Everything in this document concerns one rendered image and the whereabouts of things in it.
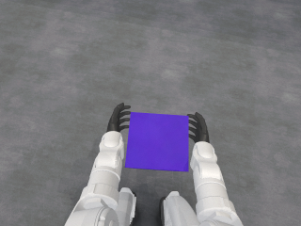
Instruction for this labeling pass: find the robot right forearm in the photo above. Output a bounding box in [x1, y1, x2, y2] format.
[190, 141, 244, 226]

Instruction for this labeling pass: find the robot left upper arm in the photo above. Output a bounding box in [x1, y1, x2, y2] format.
[65, 206, 119, 226]

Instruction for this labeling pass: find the right robot hand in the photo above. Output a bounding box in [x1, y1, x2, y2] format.
[187, 112, 210, 143]

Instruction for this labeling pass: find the robot left forearm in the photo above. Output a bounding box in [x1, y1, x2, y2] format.
[64, 131, 124, 226]

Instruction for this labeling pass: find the robot right thigh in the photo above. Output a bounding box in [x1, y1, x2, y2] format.
[163, 196, 201, 226]

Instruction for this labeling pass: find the robot right shin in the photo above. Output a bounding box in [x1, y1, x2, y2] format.
[164, 191, 180, 226]

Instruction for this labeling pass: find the carton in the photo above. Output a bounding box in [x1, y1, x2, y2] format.
[125, 112, 189, 172]

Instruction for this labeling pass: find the left robot hand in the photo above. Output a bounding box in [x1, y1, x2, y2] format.
[106, 103, 131, 133]

